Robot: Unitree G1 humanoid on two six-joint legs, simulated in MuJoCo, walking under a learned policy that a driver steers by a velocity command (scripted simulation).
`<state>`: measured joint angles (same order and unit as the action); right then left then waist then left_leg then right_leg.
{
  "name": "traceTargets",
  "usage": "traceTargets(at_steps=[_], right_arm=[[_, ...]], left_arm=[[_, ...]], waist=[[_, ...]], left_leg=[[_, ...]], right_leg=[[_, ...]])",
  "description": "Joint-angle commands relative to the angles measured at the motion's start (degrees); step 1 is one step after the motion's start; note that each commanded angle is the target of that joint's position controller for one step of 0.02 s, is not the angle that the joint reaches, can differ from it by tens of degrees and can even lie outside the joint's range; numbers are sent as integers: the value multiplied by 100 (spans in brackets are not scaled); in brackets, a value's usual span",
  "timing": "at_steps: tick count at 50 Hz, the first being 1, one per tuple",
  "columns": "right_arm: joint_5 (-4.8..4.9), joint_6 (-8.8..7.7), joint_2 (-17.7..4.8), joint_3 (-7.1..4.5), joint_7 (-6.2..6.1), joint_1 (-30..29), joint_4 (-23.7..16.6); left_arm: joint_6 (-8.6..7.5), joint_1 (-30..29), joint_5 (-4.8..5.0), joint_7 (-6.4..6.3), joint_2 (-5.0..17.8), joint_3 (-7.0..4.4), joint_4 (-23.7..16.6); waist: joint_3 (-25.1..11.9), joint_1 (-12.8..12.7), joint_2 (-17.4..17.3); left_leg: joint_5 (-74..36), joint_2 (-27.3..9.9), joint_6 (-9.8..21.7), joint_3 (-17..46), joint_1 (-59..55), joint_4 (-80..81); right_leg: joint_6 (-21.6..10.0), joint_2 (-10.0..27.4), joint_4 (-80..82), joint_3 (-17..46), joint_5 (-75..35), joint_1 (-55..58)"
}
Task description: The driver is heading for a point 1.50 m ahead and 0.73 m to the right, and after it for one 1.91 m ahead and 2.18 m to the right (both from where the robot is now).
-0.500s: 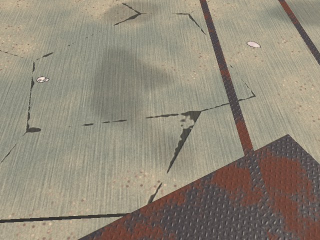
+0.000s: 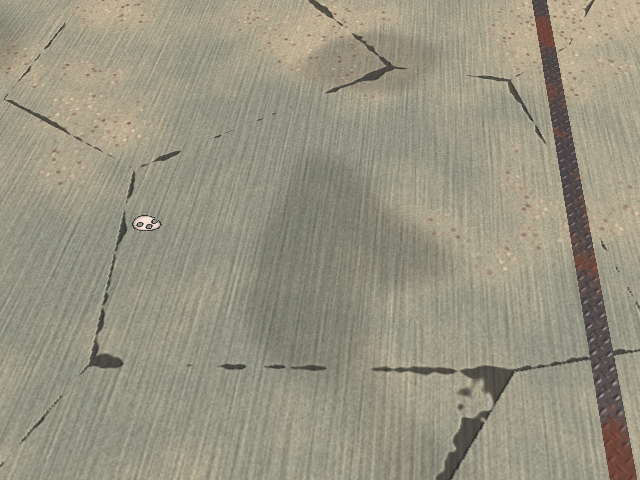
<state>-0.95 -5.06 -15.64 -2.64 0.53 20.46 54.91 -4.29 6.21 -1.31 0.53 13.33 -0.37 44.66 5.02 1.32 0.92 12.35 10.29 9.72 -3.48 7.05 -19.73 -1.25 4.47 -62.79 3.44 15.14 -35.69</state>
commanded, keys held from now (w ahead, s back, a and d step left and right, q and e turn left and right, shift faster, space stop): e+shift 1.00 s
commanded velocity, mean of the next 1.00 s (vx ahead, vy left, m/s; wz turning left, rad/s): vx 0.11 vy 0.00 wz -0.80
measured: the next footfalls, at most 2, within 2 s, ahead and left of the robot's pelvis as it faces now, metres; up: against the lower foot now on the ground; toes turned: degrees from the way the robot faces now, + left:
right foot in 0.18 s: +0.34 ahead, -0.07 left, +0.00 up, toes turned -6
left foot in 0.74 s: +0.43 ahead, +0.07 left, +0.00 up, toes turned -46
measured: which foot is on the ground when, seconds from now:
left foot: down 0.00-0.18, up 0.20-0.72, down 0.74-1.00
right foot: up 0.00-0.16, down 0.18-0.74, up 0.76-1.00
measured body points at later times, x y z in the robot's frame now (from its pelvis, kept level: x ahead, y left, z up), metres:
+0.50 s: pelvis +0.24 -0.02 +0.00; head +0.27 -0.05 +0.44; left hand +0.38 +0.26 -0.11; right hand +0.36 -0.31 -0.10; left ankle +0.37 +0.15 -0.67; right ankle +0.30 -0.07 -0.74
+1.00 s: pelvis +0.33 +0.05 +0.01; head +0.38 +0.04 +0.46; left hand +0.64 +0.15 -0.12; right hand +0.21 -0.25 -0.07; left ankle +0.40 +0.10 -0.74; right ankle +0.21 -0.03 -0.64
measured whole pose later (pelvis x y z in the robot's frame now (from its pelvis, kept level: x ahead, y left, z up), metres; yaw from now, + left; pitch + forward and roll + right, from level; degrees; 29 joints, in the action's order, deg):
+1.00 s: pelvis +0.33 +0.05 +0.01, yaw -52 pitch +0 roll -1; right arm -1.5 1.3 -16.4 -0.7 -2.5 10.0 37.2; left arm 5.0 12.9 -0.7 3.4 21.8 -5.4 40.7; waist 3.7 -0.5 3.8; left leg 12.1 -0.4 2.8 -5.6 11.0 -22.9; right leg 4.4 -1.4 -65.9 4.0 21.0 -29.5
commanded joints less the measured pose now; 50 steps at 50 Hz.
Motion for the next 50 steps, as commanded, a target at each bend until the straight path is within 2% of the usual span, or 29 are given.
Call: traceTargets(at_steps=[1, 3, 5, 6, 7, 8, 9, 10, 11, 12, 13, 14, 16, 18, 20, 22, 25, 30, 33, 35, 36, 37, 38, 39, 40, 41, 43, 45, 50], right_arm=[[35, -202, -531, -62, -18, -402, -422], [94, -210, -492, -46, -78, -319, -483], [132, -214, -558, -66, -184, -257, -543], [148, -202, -617, -90, -260, -357, -606], [141, -173, -707, -127, -333, -570, -705], [143, -118, -812, -176, -376, -966, -847], [186, -21, -854, -235, -360, -1454, -941], [-58, 66, -235, -110, -294, -1229, -1160], [-33, 148, -86, -10, -266, 51, -1340], [-85, 197, -194, 77, -257, 330, -1279], [-154, 271, -492, 17, -255, -101, -1277], [-227, 345, -595, -29, -261, -583, -1403], [-231, 561, -542, 3, -278, -891, -1563], [-165, 675, -366, 74, -305, -939, -1646], [-102, 726, -386, 83, -305, -1123, -1762], [-74, 769, -459, 66, -303, -1404, -1878], [-41, 750, -526, 56, -299, -1737, -1973], [34, 551, -618, 63, -301, -1891, -2021], [89, 464, -728, 44, -311, -1660, -1978], [103, 435, -829, 7, -364, -1288, -1884], [75, 406, -899, -17, -417, -1102, -1837], [44, 409, -1226, -82, -477, -1260, -1907], [-6, 475, -1692, -136, -455, -1453, -2136], [-72, 527, -1463, -117, -412, -1453, -2049], [-34, 553, -1152, -46, -389, -1517, -2047], [-14, 571, -976, -2, -352, -1633, -2062], [-48, 601, -912, 38, -354, -1653, -2164], [-61, 597, -904, 25, -334, -1362, -2155], [-66, 585, -1043, -111, -306, -661, -1976]], left_arm=[[125, 797, 98, 94, 263, -31, 70], [92, 521, 148, 100, 292, -26, 55], [87, 791, 59, 116, 410, -80, 175], [105, 1102, -20, 130, 543, -144, 252], [130, 1643, -92, 139, 752, -244, 380], [136, 2440, -133, 122, 1004, -379, 563], [120, 3041, -45, 55, 1125, -501, 713], [165, 2615, 107, -23, 1270, -501, 721], [152, 2184, 107, -34, 1666, -574, 449], [243, 1337, 104, -86, 1516, -617, 3], [368, 967, 102, -118, 1076, -515, -166], [425, 907, 88, -105, 856, -441, -176], [410, 1169, 83, -87, 990, -483, -115], [398, 1331, 65, -77, 1221, -574, -96], [445, 1387, 96, -107, 1321, -641, -157], [541, 1402, 146, -140, 1370, -696, -228], [661, 1414, 140, -145, 1398, -762, -322], [690, 1355, 47, -86, 1477, -830, -445], [696, 1082, 20, -30, 1529, -837, -571], [692, 765, 39, -4, 1513, -817, -682], [674, 651, 87, -7, 1452, -787, -716], [641, 1073, 121, -29, 1089, -692, -689], [632, 1299, 164, -72, 932, -660, -778], [617, 982, -85, -55, 1619, -784, -747], [644, 956, -121, -2, 1675, -817, -730], [704, 1068, -116, 63, 1578, -789, -647], [811, 1275, -15, 195, 1461, -733, -567], [849, 1030, 53, 243, 1422, -678, -664], [891, 443, 75, 327, 1189, -556, -888]], waist=[[-290, -370, -381], [-471, -152, -413], [-779, -190, -544], [-894, -333, -684], [-1032, -601, -815], [-1181, -1069, -766], [-1116, -1687, -17], [-588, -914, 1037], [-1800, -189, 1033], [-2032, 8, 417], [-1256, 70, -415], [-909, 88, -849], [-711, 5, -613], [-981, -40, -346], [-1176, -145, -46], [-1188, -283, 259], [-975, -474, 529], [-874, -574, 719], [-854, -443, 811], [-796, -206, 856], [-751, -40, 666], [-966, -309, -227], [-1112, -375, -1199], [-773, -272, -769], [-637, -375, -624], [-504, -428, -580], [-497, -433, -874], [-495, -287, -839], [-557, 56, -1023]], left_leg=[[-5718, -1128, -536, -178, 666, 604], [-5577, -1127, -679, -482, 85, 244], [-5785, -1258, -846, -688, -220, -455], [-5909, -1395, -942, -719, -193, -903], [-5990, -1544, -1031, -694, -14, -1608], [-5445, -1596, -1119, -649, 351, -2900], [-2324, -944, -1244, -850, 940, -5339], [2230, -89, -1282, -659, 2605, -7093], [2209, -236, -1314, 634, 3035, -7679], [1685, -589, -1198, 1053, 3029, -7442], [1546, -784, -1206, 985, 3059, -6986], [1521, -941, -1239, 982, 3028, -6343], [1277, -1053, -1311, 864, 2571, -5279], [980, -1025, -1350, 804, 2349, -4757], [747, -1001, -1384, 881, 2474, -4293], [588, -964, -1415, 996, 2692, -3938], [547, -900, -1414, 1128, 2924, -3423], [727, -676, -1182, 1245, 2565, -2570], [810, -508, -1044, 1244, 1759, -1823], [555, -476, -1020, 1204, 803, -804], [57, -665, -998, 1237, 150, 84], [358, -1653, -796, 2031, -521, 679], [656, -3184, -198, 3574, -746, 894], [53, -3148, 130, 3457, -92, 883], [-494, -2897, 123, 2775, 137, 663], [-878, -2515, -1, 2079, 317, 527], [-1552, -2196, -42, 1330, 339, 389], [-1912, -2184, -11, 984, 86, 300], [-2633, -2486, 45, 597, -756, 103]], right_leg=[[-103, -364, 1564, -845, -1319, 1203], [-151, -574, 2438, -1210, -2400, 1214], [-217, -851, 2745, -1443, -2723, 1653], [-289, -966, 2758, -1453, -2529, 2004], [-426, -1048, 2763, -1333, -2198, 2533], [-682, -964, 3060, -999, -2130, 3171], [-1168, -541, 3925, -486, -3209, 3621], [-1439, 195, 3152, 905, -7679, 3870], [-2453, 1258, 3529, 2718, -8543, 4528], [-2654, 1528, 4112, 3394, -5924, 4107], [-2500, 1204, 4458, 3241, -3914, 3083], [-2215, 835, 4665, 2950, -2694, 2496], [-1776, 353, 4678, 2334, -2856, 1890], [-1401, 17, 4444, 2077, -3334, 1934], [-999, -140, 4355, 2176, -2972, 2232], [-719, -264, 4442, 2435, -1900, 2528], [-630, -353, 4575, 2840, -690, 2850], [-810, -312, 4336, 3332, -976, 3092], [-752, -342, 4197, 3598, -1436, 2753], [-474, -546, 4184, 3717, -985, 2219], [-221, -810, 3981, 3570, -200, 1790], [102, -1320, 3216, 2841, 1546, 1299], [334, -2038, 1565, 1256, 2116, 515], [413, -1536, 735, 882, 1627, 271], [409, -1252, 286, 750, 1275, 407], [393, -1164, -152, 611, 967, 448], [438, -1051, -921, 281, 711, 363], [504, -857, -940, 76, 584, 167], [614, -486, -114, -232, 633, -109]])
Keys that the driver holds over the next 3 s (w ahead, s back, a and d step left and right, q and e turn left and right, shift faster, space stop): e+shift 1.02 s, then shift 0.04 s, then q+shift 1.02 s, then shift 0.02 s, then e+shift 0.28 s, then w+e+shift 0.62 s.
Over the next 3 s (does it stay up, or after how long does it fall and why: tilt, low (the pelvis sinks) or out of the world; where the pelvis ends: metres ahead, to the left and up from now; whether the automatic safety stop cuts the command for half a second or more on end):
stays up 0.56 -0.13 -0.04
